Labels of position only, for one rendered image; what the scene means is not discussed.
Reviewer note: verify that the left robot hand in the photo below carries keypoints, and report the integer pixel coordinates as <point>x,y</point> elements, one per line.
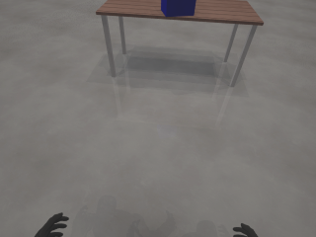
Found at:
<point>45,231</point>

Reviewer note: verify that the carton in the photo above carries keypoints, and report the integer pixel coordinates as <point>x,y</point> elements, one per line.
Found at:
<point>178,8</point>

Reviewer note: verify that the table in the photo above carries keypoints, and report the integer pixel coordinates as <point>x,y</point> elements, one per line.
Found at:
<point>237,12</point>

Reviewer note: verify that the right robot hand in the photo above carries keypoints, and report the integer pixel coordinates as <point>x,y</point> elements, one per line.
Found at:
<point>245,229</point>

